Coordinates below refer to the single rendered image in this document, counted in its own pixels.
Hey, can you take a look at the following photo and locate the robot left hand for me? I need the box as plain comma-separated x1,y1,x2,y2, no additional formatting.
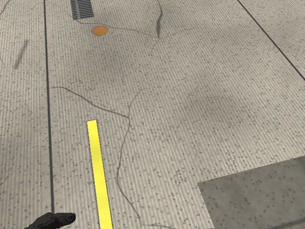
24,212,76,229

